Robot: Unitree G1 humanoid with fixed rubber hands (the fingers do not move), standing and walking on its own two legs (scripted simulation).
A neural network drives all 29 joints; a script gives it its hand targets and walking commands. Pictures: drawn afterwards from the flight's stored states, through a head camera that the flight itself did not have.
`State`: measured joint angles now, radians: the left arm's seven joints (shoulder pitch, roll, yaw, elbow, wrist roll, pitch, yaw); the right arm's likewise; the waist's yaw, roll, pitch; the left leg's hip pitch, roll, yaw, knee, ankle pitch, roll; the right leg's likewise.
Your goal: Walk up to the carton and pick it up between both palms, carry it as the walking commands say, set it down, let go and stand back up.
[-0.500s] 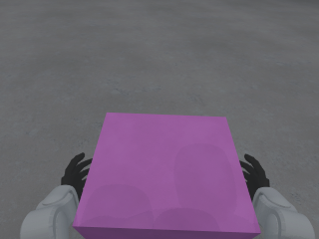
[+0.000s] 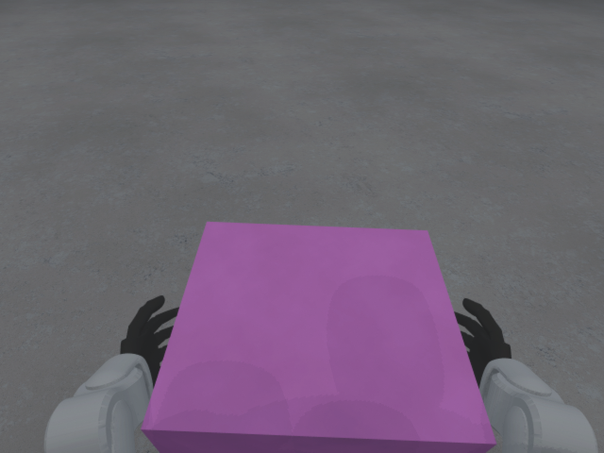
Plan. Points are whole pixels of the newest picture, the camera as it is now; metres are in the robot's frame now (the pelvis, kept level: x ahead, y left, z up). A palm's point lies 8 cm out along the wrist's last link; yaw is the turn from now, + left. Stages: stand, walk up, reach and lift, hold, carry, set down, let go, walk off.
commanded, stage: carry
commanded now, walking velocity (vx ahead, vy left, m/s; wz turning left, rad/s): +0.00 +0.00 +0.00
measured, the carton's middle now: (311, 367) +0.27 +0.01 +0.00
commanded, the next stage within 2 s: none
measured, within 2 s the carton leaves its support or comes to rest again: neither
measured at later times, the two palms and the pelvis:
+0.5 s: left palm (151, 341) +0.25 +0.20 +0.08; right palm (482, 347) +0.26 -0.19 +0.09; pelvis +0.02 +0.00 +0.00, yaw +0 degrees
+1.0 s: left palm (154, 340) +0.25 +0.19 +0.09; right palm (486, 346) +0.26 -0.20 +0.09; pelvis +0.02 +0.00 +0.00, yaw +0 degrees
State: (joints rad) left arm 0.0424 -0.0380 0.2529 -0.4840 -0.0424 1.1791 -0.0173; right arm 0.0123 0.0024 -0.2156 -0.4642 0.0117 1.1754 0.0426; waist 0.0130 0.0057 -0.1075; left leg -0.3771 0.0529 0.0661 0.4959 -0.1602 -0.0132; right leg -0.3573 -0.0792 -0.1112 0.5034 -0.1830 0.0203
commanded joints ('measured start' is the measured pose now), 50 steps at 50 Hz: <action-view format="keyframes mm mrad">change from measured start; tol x8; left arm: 1 -464 -743 -850 -202 -205 -18 -68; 17 -379 -714 -821 -123 -157 -21 -61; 21 -517 -737 -894 -251 -213 -38 -59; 26 -351 -751 -831 -143 -176 -33 -67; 50 -452 -718 -841 -157 -173 -39 -62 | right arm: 1 -428 771 784 -238 216 -28 37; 17 -444 739 793 -227 226 -30 44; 23 -328 736 754 -209 194 -47 39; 24 -427 775 793 -255 225 -51 43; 34 -360 716 751 -147 191 -32 37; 37 -433 771 781 -247 216 -52 50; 47 -358 711 727 -155 171 -53 37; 50 -441 728 758 -202 190 -47 32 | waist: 1 -8 -36 -141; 9 -7 38 -163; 15 -10 -55 -156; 21 -9 78 -219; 30 -13 -47 -145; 48 -5 19 -215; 50 -10 -10 -128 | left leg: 1 58 55 -87 -76 -193 1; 5 112 77 -99 -77 -61 6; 19 73 91 -84 -66 18 -5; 23 129 101 -88 -43 164 7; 30 56 86 -81 -51 -9 2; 50 80 102 -96 -89 -17 11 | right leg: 1 -8 -106 146 -154 -278 -30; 6 73 -86 87 -87 -68 -6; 24 108 -98 94 -40 131 -27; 31 92 -90 88 -74 -18 -31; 47 97 -89 86 -60 65 -35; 50 75 -85 85 -91 -29 -24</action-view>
